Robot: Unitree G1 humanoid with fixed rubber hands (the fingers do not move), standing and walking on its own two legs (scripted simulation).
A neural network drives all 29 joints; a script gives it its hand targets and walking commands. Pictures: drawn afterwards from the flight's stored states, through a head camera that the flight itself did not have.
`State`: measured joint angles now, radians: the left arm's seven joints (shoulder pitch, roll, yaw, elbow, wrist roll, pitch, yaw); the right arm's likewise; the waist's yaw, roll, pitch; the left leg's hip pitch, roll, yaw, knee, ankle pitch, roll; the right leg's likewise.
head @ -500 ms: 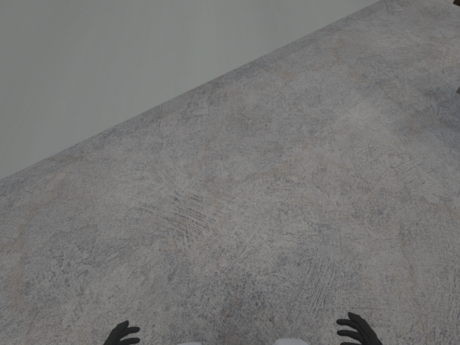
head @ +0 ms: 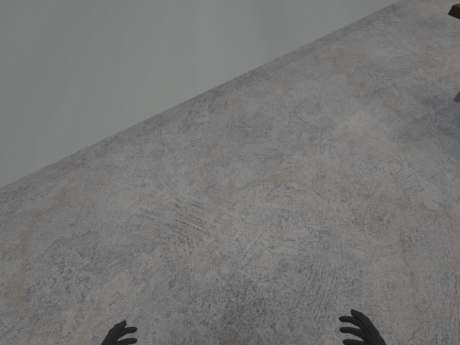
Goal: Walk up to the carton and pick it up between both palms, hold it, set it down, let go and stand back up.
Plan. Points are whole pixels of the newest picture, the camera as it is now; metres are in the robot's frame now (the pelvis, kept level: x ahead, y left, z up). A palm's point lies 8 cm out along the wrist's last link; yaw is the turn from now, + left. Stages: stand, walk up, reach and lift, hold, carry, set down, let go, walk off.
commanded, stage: stand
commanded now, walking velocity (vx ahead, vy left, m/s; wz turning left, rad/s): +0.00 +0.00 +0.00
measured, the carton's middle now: out of the picture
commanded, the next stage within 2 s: none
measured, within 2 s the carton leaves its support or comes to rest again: neither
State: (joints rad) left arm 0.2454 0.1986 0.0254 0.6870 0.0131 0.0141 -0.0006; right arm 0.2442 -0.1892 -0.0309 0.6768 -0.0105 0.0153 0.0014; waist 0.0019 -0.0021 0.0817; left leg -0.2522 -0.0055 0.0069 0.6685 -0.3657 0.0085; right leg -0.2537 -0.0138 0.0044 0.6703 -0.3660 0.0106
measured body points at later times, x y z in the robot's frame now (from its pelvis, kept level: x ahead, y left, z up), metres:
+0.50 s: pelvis -0.01 +0.00 +0.00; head +0.00 +0.00 +0.45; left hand +0.09 +0.25 -0.12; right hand +0.10 -0.23 -0.12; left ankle +0.00 +0.11 -0.72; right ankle +0.00 -0.13 -0.72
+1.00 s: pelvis -0.02 +0.01 +0.01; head -0.02 +0.01 +0.46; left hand +0.04 +0.25 -0.13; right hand +0.06 -0.23 -0.12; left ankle +0.00 +0.11 -0.72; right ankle +0.00 -0.13 -0.72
